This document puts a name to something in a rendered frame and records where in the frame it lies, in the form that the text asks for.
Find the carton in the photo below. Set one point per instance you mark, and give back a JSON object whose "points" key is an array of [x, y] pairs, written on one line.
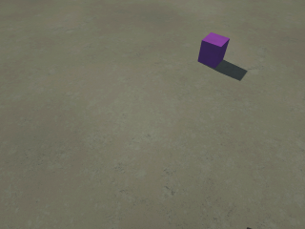
{"points": [[212, 49]]}

